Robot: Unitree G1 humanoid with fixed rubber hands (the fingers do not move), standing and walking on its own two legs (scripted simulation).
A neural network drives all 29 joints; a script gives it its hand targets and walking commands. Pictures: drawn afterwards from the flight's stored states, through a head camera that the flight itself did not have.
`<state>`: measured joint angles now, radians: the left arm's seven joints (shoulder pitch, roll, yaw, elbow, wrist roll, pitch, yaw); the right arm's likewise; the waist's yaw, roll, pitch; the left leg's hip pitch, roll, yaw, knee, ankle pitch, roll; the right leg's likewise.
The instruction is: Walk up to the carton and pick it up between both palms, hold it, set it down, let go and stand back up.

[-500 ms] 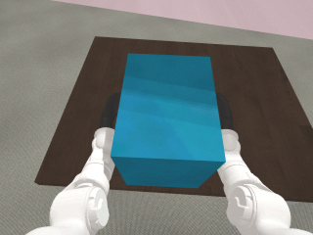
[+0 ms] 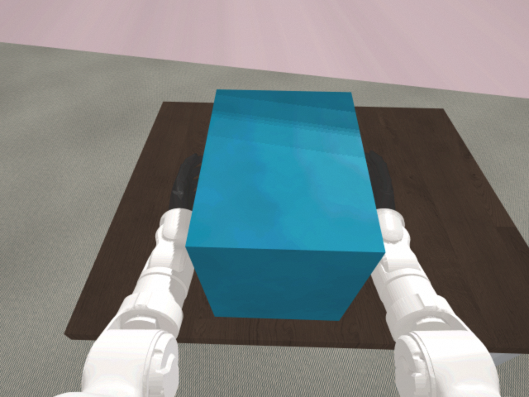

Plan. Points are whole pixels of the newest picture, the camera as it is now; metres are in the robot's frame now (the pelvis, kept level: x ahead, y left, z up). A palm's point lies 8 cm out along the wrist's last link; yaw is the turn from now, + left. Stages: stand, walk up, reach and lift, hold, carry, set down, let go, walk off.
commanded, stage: reach and lift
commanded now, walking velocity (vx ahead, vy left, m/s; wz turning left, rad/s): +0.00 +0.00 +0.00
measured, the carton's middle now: (280, 209) +0.40 -0.02 +0.05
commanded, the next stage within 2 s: hold in 1.94 s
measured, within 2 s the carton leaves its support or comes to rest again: neither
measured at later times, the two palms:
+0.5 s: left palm (169, 194) +0.36 +0.14 +0.14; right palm (391, 195) +0.36 -0.17 +0.14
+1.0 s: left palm (160, 180) +0.35 +0.14 +0.18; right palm (398, 178) +0.35 -0.17 +0.17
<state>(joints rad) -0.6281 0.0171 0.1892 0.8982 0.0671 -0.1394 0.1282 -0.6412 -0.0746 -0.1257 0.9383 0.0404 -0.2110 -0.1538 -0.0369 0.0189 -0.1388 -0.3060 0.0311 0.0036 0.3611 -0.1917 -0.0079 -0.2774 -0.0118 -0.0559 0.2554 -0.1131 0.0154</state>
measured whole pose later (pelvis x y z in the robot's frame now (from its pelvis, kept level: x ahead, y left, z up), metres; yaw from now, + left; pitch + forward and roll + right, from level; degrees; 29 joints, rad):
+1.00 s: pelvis -0.02 +0.00 +0.00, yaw +1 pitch -6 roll -1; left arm -0.59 -0.03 0.25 0.24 0.20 0.58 0.05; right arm -0.69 -0.10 -0.08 0.62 0.18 0.27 -0.16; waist -0.09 -0.03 0.00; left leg -0.06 0.01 -0.02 0.33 -0.18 0.00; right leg -0.03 -0.02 -0.06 0.26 -0.12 0.02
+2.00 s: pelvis -0.02 +0.00 +0.00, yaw +1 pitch -6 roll -1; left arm -0.64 -0.03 0.29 0.16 0.21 0.72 0.03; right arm -0.77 -0.13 -0.05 0.57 0.24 0.41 -0.18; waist -0.08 -0.02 -0.03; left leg -0.06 0.01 -0.03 0.34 -0.19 -0.01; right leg -0.03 -0.01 -0.04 0.26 -0.13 0.02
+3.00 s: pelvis -0.02 +0.00 +0.00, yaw +1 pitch -5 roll -1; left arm -0.66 -0.02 0.31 0.13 0.20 0.79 0.01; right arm -0.81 -0.14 -0.05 0.55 0.28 0.49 -0.21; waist -0.08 -0.01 -0.06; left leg -0.07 0.01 -0.04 0.35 -0.19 -0.01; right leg -0.04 0.00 -0.03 0.27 -0.14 0.01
